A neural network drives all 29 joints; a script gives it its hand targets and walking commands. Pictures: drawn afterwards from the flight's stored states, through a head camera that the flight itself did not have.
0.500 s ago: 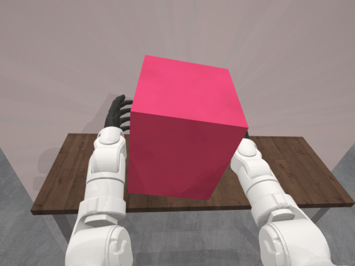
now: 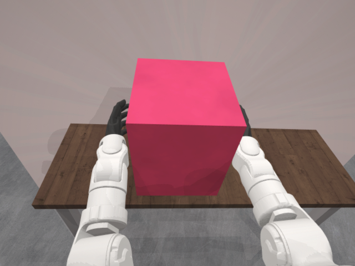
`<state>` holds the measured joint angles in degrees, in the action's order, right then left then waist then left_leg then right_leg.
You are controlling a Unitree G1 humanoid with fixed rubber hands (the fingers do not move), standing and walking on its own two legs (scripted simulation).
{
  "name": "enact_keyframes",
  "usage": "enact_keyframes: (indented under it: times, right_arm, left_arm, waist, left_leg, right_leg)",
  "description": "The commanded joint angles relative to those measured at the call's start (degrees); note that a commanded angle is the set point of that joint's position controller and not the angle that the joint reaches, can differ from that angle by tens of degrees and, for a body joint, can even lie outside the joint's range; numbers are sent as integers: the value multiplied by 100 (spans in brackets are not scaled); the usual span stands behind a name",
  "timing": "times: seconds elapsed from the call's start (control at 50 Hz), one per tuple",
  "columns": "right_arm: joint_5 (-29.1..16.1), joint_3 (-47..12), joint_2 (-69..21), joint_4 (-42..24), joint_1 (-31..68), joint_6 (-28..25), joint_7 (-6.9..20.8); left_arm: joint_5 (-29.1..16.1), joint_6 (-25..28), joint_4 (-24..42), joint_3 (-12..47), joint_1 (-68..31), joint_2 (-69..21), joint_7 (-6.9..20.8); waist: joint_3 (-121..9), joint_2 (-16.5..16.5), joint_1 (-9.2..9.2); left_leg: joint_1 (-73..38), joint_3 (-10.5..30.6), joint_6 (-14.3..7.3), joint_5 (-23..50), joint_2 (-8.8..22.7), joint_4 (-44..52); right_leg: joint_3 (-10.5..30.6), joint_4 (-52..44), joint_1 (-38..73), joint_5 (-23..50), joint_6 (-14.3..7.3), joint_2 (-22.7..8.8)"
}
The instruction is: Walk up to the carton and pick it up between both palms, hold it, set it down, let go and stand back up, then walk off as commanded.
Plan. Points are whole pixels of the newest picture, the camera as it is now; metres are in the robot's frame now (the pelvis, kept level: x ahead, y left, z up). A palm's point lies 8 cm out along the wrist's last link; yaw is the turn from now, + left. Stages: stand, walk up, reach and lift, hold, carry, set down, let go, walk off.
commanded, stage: set down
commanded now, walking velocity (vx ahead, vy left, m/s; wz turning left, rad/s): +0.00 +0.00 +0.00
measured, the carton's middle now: (179, 130) +0.41 +0.03 +0.12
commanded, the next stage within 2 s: none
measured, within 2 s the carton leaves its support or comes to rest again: rests again in 1.78 s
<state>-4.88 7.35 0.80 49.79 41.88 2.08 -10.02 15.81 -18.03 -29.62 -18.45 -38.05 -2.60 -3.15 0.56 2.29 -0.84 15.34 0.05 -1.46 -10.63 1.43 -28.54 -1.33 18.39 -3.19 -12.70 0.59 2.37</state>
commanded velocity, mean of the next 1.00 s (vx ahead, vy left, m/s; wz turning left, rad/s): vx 0.00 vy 0.00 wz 0.00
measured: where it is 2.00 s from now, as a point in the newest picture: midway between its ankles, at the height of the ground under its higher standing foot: outside the picture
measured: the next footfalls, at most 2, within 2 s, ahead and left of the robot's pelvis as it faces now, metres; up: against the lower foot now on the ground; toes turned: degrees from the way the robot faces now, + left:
none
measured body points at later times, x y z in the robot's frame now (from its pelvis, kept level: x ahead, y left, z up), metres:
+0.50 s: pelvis +0.00 +0.00 +0.00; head +0.01 +0.03 +0.45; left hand +0.40 +0.18 +0.10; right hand +0.42 -0.12 +0.09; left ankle +0.05 +0.09 -0.74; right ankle -0.03 -0.13 -0.74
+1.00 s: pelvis +0.02 +0.00 +0.00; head +0.09 +0.00 +0.44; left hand +0.43 +0.16 +0.06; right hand +0.45 -0.13 +0.04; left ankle +0.05 +0.09 -0.74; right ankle -0.03 -0.13 -0.74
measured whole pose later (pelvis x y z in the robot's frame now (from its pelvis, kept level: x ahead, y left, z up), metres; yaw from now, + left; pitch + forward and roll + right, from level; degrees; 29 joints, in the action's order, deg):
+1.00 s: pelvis +0.02 +0.00 +0.00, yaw -1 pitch +10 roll -3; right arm 1.0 7.8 4.0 57.8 41.9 -9.9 -7.6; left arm 15.1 -2.6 -39.7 -18.1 -37.3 -5.0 -8.0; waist -2.6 -2.9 -3.5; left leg 27.9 0.1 -1.2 -10.5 1.5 -28.5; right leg -1.3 18.2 -15.7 -12.6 0.6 2.4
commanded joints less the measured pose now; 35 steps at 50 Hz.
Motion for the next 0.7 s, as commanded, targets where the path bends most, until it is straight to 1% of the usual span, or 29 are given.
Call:
enact_keyframes:
  times: [0.0, 0.08, 0.22, 0.28, 0.36, 0.4, 0.48, 0.54, 0.68]
  right_arm:
    - [41, -1925, -3220, -2118, 4578, -770, 811]
    - [150, -1692, -3125, -1715, 4363, -698, 871]
    - [379, -1280, -3153, -1394, 4533, -787, 1000]
    - [458, -1205, -3270, -1396, 4707, -922, 1055]
    - [554, -1145, -3424, -1322, 4845, -1133, 1120]
    - [616, -1084, -3432, -1187, 4794, -1211, 1156]
    - [743, -905, -3332, -893, 4573, -1313, 1213]
    - [782, -846, -3286, -802, 4488, -1387, 1237]
    - [759, -1046, -3278, -983, 4434, -1623, 1225]
  left_arm:
    - [-749, 635, 948, 3458, -3818, -4200, 520]
    - [-596, 652, 645, 3172, -3684, -4076, 547]
    - [-343, 708, -40, 2600, -3592, -3928, 640]
    - [-363, 861, -154, 2550, -3763, -4010, 616]
    - [-484, 1176, -156, 2683, -4129, -4215, 484]
    - [-503, 1313, -166, 2730, -4207, -4286, 408]
    - [-431, 1469, -316, 2687, -4093, -4317, 318]
    - [-414, 1537, -362, 2706, -3981, -4340, 273]
    - [-530, 1778, -189, 2992, -3802, -4504, 119]
  waist:
    - [-3893, -989, -78]
    - [-3558, -892, -103]
    - [-3179, -654, -274]
    - [-3401, -645, -327]
    - [-3881, -734, -331]
    - [-4032, -788, -318]
    - [-4156, -836, -312]
    - [-4268, -858, -319]
    - [-5010, -917, -337]
  left_leg:
    - [-3333, 96, 669, 3459, 90, 275]
    - [-3130, 45, 625, 3079, 88, 424]
    - [-2617, -88, 494, 2279, 56, 699]
    - [-2552, -104, 497, 2254, 68, 684]
    - [-2647, -79, 574, 2483, 114, 557]
    - [-2728, -70, 614, 2607, 144, 499]
    - [-2849, -73, 665, 2807, 207, 413]
    - [-2913, -68, 690, 2993, 240, 361]
    - [-3242, -3, 793, 4073, 325, 12]
  right_leg:
    - [-437, -596, -1160, 934, -195, 259]
    - [-407, -631, -1131, 752, -197, 236]
    - [-385, -602, -1017, 417, -156, 180]
    - [-396, -560, -1088, 427, -158, 177]
    - [-419, -533, -1373, 493, -205, 193]
    - [-428, -547, -1555, 467, -242, 198]
    - [-437, -589, -1785, 383, -301, 209]
    - [-449, -600, -1881, 403, -324, 221]
    - [-482, -563, -2174, 831, -378, 287]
